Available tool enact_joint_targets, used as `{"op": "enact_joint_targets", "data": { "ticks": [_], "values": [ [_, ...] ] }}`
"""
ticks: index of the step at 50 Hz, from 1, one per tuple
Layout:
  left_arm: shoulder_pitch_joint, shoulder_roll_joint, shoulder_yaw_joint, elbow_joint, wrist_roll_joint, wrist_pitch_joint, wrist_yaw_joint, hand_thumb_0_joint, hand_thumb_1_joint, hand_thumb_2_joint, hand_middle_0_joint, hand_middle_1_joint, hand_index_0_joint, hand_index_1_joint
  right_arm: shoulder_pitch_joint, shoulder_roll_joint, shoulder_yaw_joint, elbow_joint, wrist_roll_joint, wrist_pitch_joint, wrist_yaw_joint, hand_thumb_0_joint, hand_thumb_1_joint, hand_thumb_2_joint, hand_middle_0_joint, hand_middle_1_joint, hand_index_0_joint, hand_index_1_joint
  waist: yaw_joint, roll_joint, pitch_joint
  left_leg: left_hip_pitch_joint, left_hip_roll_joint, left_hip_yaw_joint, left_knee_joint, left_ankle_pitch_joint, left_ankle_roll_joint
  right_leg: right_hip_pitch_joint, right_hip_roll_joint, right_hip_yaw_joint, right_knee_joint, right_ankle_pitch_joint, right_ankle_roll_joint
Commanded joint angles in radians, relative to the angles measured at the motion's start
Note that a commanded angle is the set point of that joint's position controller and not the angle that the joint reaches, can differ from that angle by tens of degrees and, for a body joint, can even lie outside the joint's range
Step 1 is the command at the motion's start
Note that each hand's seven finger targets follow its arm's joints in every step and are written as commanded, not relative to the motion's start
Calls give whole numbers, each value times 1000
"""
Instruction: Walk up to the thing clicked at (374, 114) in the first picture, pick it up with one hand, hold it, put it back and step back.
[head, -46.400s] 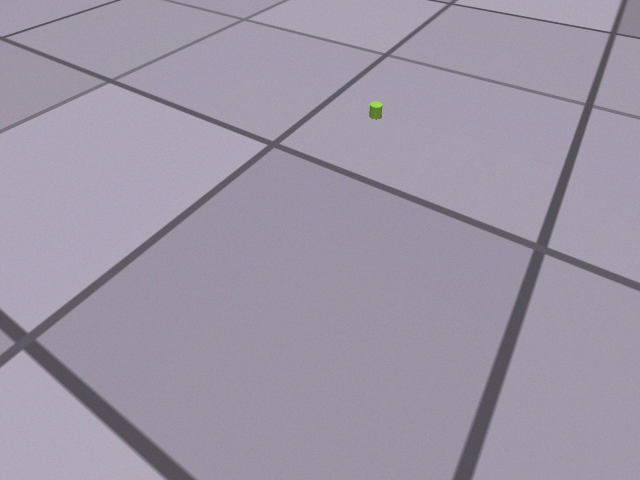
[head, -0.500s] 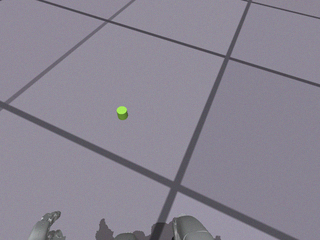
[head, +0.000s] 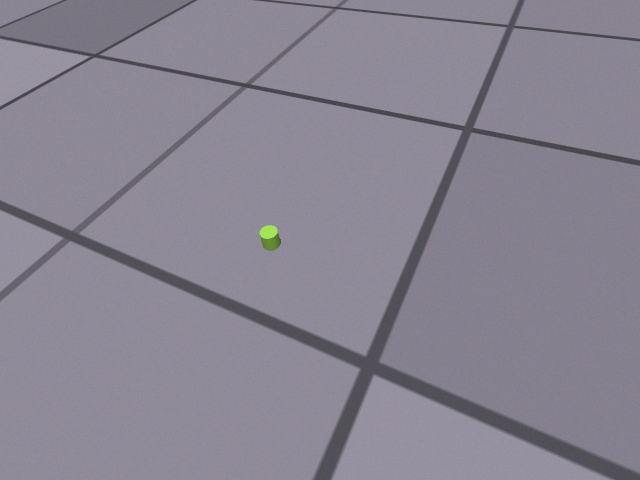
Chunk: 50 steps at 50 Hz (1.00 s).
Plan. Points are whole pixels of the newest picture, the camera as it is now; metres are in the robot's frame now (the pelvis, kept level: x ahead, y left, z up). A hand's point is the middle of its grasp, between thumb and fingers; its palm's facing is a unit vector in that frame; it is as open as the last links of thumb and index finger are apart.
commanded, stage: step back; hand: left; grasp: from above
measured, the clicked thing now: (270, 238) +1.11 +0.30 -0.72
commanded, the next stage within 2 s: stand in 0.88 s
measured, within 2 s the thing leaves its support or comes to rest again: neither
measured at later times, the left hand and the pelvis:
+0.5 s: hand out of the picture +0.10 +0.26 -0.14, palm faces +0.05 -0.93 -0.37, open 7.3 cm; pelvis +0.03 +0.00 +0.00, yaw +3 degrees
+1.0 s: hand out of the picture +0.16 +0.30 -0.14, palm faces +0.04 -0.94 -0.35, open 7.3 cm; pelvis +0.06 +0.03 +0.01, yaw +2 degrees
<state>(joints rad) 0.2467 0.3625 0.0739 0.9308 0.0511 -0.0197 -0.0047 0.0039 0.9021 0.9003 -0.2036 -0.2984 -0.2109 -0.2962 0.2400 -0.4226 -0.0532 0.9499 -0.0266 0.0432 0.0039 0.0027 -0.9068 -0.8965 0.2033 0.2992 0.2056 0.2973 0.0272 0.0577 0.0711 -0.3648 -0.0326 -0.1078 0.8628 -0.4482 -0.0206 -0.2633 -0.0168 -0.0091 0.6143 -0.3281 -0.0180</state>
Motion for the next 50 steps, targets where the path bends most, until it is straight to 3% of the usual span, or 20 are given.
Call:
{"op": "enact_joint_targets", "data": {
  "ticks": [1, 3, 4, 5, 6, 7, 11, 14, 17, 18, 19, 20, 21, 24, 28, 31, 33, 34, 39, 50],
  "values": [
    [-17, 299, 79, -74, -9, -17, 14, 0, 900, 900, -200, -300, -200, -300, -93, -144, -42, -95, -13, -63, 8, 0, -900, -900, 200, 300, 200, 300, 50, -266, -37, -59, 28, 78, -260, -86, 3, 129, -251, 295, -250, -172, -173],
    [-63, 272, 55, -88, -16, -4, 9, 0, 900, 900, -200, -300, -200, -300, -12, -135, -53, -49, -13, -77, 6, 0, -900, -900, 200, 300, 200, 300, -8, -210, -70, 174, -8, 128, -500, 117, 27, 33, -198, 186, -122, -2, -123],
    [-55, 222, 35, -94, -15, -3, 10, 0, 900, 900, -200, -300, -200, -300, 29, -155, -68, -31, -16, -83, 1, 0, -900, -900, 200, 300, 200, 300, -27, -123, -110, 318, 22, 44, -507, 177, 45, -53, -157, 126, 3, 78, -84],
    [-55, 166, 18, -107, -25, -5, 9, 0, 900, 900, -200, -300, -200, -300, 69, -216, -87, -26, -26, -88, -5, 0, -900, -900, 200, 300, 200, 300, -50, 64, -137, 421, 198, -241, -578, 55, 108, -231, -52, 30, 198, 11, -30],
    [-115, 191, 26, -108, -34, -3, 13, 0, 900, 900, -200, -300, -200, -300, 58, -310, -98, -40, -24, -85, -5, 0, -900, -900, 200, 300, 200, 300, -68, 126, -64, 333, 357, -495, -637, -217, 229, -375, 20, -33, 277, -241, -3],
    [-156, 268, 44, -100, -20, -6, 14, 0, 900, 900, -200, -300, -200, -300, 47, -323, -104, -39, -10, -83, 0, 0, -900, -900, 200, 300, 200, 300, -84, 64, 15, 166, 394, -513, -669, -333, 295, -309, -34, 60, 339, -262, -11],
    [-68, 230, 37, -56, -30, -20, -10, 0, 900, 900, -200, -300, -200, -300, -36, -204, -69, -59, -13, -88, 0, 0, -900, -900, 200, 300, 200, 300, -27, 61, 53, 148, 237, -214, -601, -68, 205, -248, -38, 25, 218, -112, -9],
    [-59, 200, 36, -34, -33, -28, -9, 0, 900, 900, -200, -300, -200, -300, -53, -199, -64, -62, -11, -82, 4, 0, -900, -900, 200, 300, 200, 300, -35, 114, 9, 87, 219, -145, -544, 61, 191, -73, -7, -20, 56, -71, 7],
    [25, 190, 38, 18, -30, -44, 14, 0, 900, 900, -200, -300, -200, -300, -108, -130, -35, -76, 11, -59, 2, 0, -900, -900, 200, 300, 200, 300, 37, 62, -64, -2, 149, -13, -316, 212, 112, 193, 29, -43, -202, 133, 0],
    [51, 228, 50, 27, -21, -50, 25, 0, 900, 900, -200, -300, -200, -300, -87, -83, -16, -82, 18, -57, -2, 0, -900, -900, 200, 300, 200, 300, 43, -33, -104, -60, 102, 12, -195, 181, 80, 271, -51, 86, -229, 149, -12],
    [38, 309, 65, 17, -8, -56, 33, 0, 900, 900, -200, -300, -200, -300, -69, -41, -3, -94, 24, -56, -6, 0, -900, -900, 200, 300, 200, 300, 36, -212, -91, -183, -19, 11, -60, 8, 32, 260, -251, 414, -333, 64, -73],
    [-56, 348, 66, -10, -12, -51, 30, 0, 900, 900, -200, -300, -200, -300, -44, -107, -23, -63, 15, -42, -18, 0, -900, -900, 200, 300, 200, 300, 16, -170, -68, -82, 14, -12, 23, -143, 31, 65, -379, 512, -382, -182, -172],
    [-125, 333, 63, -32, -12, -49, 25, 0, 900, 900, -200, -300, -200, -300, 6, -147, -39, -28, 13, -40, -19, 0, -900, -900, 200, 300, 200, 300, -15, -162, -20, -19, 42, -12, 38, -157, 25, -26, -387, 529, -358, -196, -220],
    [-144, 264, 46, -30, -17, -53, 25, 0, 900, 900, -200, -300, -200, -300, -8, -129, -29, -1, 15, -48, -12, 0, -900, -900, 200, 300, 200, 300, -11, -152, -17, -27, 50, -20, -10, -73, 36, 4, -284, 307, -301, 21, -161],
    [-166, 268, 42, -19, -21, -43, 23, 0, 900, 900, -200, -300, -200, -300, 4, -117, -30, 19, 6, -54, -9, 0, -900, -900, 200, 300, 200, 300, -17, -204, -74, 64, 53, 81, -211, 13, 23, 18, -239, 194, -218, 186, -138],
    [-178, 218, 20, -20, -38, -29, 21, 0, 900, 900, -200, -300, -200, -300, 21, -120, -43, 49, -10, -70, -18, 0, -900, -900, 200, 300, 200, 300, -45, -147, -132, 228, 61, 60, -447, 323, 36, 2, -168, 87, -48, 370, -62],
    [-164, 169, 4, -24, -54, -23, 22, 0, 900, 900, -200, -300, -200, -300, -66, -190, -50, 25, -13, -79, -24, 0, -900, -900, 200, 300, 200, 300, -4, -21, -157, 220, 240, -147, -464, 475, 116, -36, -53, 10, 22, 208, -1],
    [-174, 194, 9, -1, -56, -17, 22, 0, 900, 900, -200, -300, -200, -300, -129, -217, -47, 18, -3, -74, -19, 0, -900, -900, 200, 300, 200, 300, 3, 11, -128, 109, 250, -124, -442, 383, 163, 38, -21, -10, -14, 25, 3],
    [-165, 242, 14, 37, -48, -34, 27, 0, 900, 900, -200, -300, -200, -300, -136, -142, -22, 48, 7, -66, -19, 0, -900, -900, 200, 300, 200, 300, -9, -37, -157, 123, 131, 26, -355, 524, 56, 166, -130, 78, -95, 398, -34],
    [-214, 191, -25, 108, -49, -12, 19, 0, 900, 900, -200, -300, -200, -300, -179, -151, -7, 82, 19, -87, -17, 0, -900, -900, 200, 300, 200, 300, -25, -18, -146, 269, 177, -1, -486, 706, 47, 189, -96, 35, -185, 414, 3]
  ]
}}
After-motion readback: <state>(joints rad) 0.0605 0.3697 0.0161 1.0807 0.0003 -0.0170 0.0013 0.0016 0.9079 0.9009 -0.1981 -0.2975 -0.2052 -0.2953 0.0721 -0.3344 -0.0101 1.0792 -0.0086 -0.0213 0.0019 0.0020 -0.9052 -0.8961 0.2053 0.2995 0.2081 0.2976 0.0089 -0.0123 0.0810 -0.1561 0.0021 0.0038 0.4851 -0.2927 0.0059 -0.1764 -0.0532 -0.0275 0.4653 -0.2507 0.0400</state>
